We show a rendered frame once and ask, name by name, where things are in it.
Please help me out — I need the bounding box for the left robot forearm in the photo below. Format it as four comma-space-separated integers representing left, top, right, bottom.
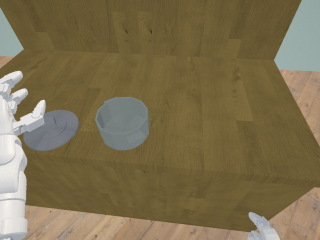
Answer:
0, 134, 28, 240

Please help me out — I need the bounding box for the table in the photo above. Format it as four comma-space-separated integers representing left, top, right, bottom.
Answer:
0, 0, 320, 233

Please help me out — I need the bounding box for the right robot hand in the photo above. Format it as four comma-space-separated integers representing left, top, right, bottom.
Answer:
245, 212, 280, 240

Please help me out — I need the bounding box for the knob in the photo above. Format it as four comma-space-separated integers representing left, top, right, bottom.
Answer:
41, 115, 57, 131

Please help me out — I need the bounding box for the left robot hand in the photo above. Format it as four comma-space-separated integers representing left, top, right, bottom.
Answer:
0, 71, 46, 136

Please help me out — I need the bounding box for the lid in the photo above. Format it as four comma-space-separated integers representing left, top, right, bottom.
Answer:
23, 110, 79, 151

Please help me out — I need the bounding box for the pot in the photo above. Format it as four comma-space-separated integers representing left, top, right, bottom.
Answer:
95, 97, 149, 150

